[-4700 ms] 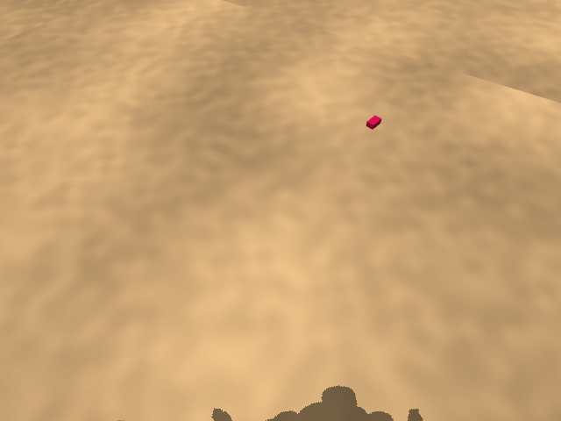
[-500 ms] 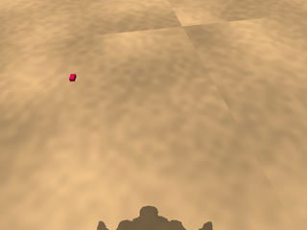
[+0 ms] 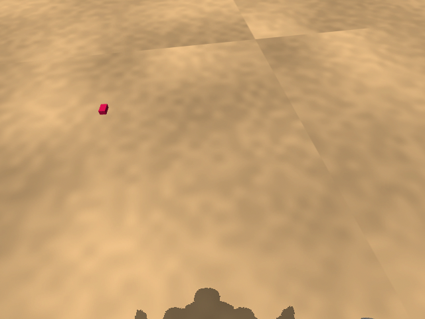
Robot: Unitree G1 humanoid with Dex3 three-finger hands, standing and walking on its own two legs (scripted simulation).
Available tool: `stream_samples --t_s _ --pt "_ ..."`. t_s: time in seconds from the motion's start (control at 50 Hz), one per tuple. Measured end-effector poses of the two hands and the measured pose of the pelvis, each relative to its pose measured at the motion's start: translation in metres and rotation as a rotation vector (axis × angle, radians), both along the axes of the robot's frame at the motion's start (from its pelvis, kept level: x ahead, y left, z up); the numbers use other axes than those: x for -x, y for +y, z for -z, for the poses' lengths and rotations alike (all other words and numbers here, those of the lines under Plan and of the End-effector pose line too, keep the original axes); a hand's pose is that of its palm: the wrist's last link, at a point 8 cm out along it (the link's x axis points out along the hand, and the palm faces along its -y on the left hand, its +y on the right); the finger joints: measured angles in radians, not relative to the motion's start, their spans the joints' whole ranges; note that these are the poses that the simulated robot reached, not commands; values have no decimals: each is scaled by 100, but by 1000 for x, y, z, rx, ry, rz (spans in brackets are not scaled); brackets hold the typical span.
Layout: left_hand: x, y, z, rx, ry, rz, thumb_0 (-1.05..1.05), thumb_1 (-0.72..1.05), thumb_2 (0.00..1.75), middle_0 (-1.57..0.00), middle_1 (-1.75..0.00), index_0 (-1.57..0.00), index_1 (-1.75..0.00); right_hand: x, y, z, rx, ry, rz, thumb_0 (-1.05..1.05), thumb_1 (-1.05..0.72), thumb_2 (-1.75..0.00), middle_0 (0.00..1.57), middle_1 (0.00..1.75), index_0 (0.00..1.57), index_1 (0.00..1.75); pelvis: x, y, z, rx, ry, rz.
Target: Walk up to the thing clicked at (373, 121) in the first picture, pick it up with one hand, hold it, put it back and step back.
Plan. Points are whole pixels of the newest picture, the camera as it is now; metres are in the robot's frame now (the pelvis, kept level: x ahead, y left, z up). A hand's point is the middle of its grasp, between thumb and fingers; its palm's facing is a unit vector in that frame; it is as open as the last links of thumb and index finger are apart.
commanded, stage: stand
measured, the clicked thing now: (103, 109) +1.53 +0.83 -0.77
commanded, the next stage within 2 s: walk up in 0.94 s
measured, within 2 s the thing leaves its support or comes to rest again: neither
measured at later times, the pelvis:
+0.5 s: pelvis +0.00 +0.00 +0.00, yaw +0 degrees
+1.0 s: pelvis -0.01 +0.00 +0.00, yaw +3 degrees
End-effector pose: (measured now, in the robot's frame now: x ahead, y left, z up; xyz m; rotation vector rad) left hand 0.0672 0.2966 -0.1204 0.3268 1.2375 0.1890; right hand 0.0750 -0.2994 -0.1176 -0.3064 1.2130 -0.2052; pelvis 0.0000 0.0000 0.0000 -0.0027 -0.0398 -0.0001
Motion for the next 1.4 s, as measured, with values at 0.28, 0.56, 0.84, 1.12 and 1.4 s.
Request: stream_samples --t_s 0.28,0.56,0.84,1.12,1.4 --pt "6 0 -1 -2 5 -2 0 90 90 -20 -30 -20 -30 7 0 1 -4 10 -1 1 -91 -90 20 30 20 30 3 -1 0 -1 1 -3" --pt "10 1 -1 -1 4 -7 0 90 90 -20 -30 -20 -30 13 0 2 -3 23 -4 1 -91 -90 20 30 20 30 5 -1 0 -1 -2 -10" --pt "13 1 0 1 11 -9 0 90 90 -20 -30 -20 -30 12 -1 2 -2 26 -5 1 -91 -90 20 30 20 30 4 -1 0 -1 2 -12" --pt "16 7 -3 -45 -70 -108 0 90 90 -20 -30 -20 -30 0 -25 7 34 42 -77 1 -91 -90 21 30 20 30 13 -20 11 8 11 -110" --pt "66 24 19 -18 -103 -225 0 90 90 -20 -30 -20 -30 -54 -16 -6 129 -41 -288 1 -91 -90 20 30 20 30 25 -8 28 -28 3 -257"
